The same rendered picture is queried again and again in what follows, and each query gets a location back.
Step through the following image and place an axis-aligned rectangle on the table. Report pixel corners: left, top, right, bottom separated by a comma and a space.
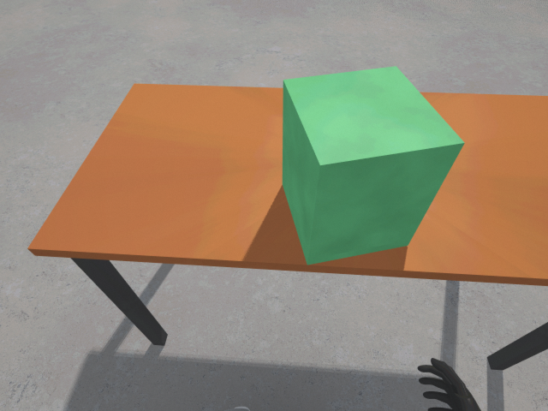
28, 84, 548, 370

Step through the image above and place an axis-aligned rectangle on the carton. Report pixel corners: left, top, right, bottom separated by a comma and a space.
283, 66, 465, 265

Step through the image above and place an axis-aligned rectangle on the right robot hand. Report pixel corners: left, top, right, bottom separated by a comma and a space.
418, 358, 481, 411

